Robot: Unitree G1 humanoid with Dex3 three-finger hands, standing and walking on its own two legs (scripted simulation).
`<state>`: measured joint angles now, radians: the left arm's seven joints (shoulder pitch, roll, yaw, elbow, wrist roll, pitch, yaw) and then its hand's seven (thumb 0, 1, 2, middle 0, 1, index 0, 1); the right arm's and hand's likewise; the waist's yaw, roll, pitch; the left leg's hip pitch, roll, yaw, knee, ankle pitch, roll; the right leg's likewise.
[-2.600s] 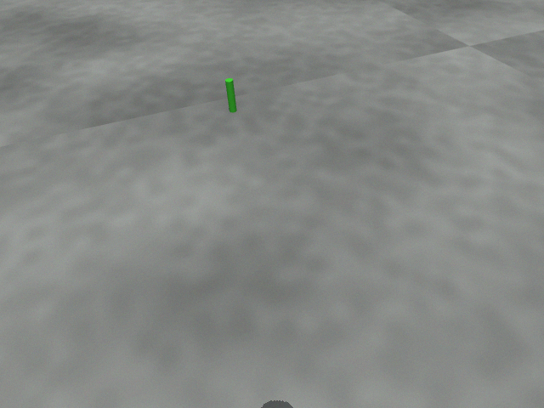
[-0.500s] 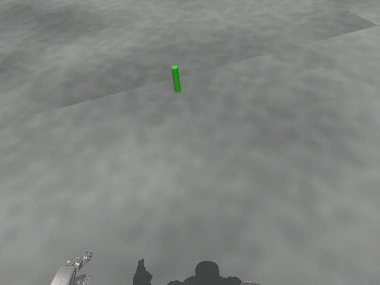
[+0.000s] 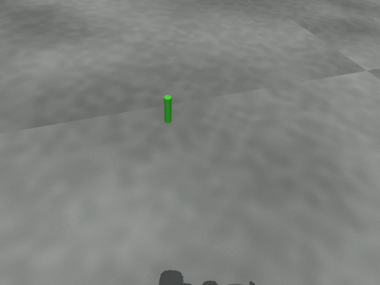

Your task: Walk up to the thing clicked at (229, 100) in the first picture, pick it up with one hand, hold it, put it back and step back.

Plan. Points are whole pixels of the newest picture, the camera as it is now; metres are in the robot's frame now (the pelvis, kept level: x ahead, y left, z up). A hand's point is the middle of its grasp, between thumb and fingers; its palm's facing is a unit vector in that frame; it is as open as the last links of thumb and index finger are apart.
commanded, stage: walk up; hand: left
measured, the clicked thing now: (167, 109) +1.35 +0.14 -0.66
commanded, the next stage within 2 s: none
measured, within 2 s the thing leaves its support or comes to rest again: neither
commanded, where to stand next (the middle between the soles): +1.00 -0.07 m, yaw +1 degrees
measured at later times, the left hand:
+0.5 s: hand (127, 192) +0.38 +0.19 -0.11, palm faces -0.01 -0.92 -0.38, open 7.3 cm
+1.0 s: hand (121, 170) +0.48 +0.23 -0.16, palm faces +0.01 -0.95 -0.33, open 7.4 cm
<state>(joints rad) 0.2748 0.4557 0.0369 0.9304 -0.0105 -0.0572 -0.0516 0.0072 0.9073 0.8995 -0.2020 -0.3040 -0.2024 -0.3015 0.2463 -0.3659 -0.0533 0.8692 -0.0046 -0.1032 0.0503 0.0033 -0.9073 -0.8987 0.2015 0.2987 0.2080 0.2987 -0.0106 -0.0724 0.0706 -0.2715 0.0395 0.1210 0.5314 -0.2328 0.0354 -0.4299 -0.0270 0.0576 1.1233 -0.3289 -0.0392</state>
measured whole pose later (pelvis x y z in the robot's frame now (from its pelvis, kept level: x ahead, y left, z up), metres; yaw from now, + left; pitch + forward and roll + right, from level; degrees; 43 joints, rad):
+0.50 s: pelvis +0.26 -0.07 +0.00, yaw -1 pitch -3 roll +3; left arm 0.18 0.36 0.04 0.86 0.00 -0.08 -0.06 0.00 0.90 0.90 -0.21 -0.30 -0.21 -0.30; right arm 0.31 -0.42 -0.04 0.90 0.01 -0.06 0.03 0.01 -0.91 -0.90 0.20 0.30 0.21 0.30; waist 0.00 0.03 0.08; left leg -0.34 0.03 -0.02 1.12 -0.34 0.03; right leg -0.26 -0.01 -0.07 0.51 -0.20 -0.07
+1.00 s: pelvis +0.47 -0.03 -0.01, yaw +2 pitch -3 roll -1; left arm 0.34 0.39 0.04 0.90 0.00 -0.03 -0.03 0.01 0.91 0.90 -0.20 -0.30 -0.20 -0.30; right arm 0.22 -0.37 -0.05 0.82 -0.02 -0.08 0.04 0.01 -0.91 -0.90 0.20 0.30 0.21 0.30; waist 0.01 -0.01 0.11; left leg -0.32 0.03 0.05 0.58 -0.21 0.05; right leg -0.27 0.02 0.00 1.10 -0.48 -0.04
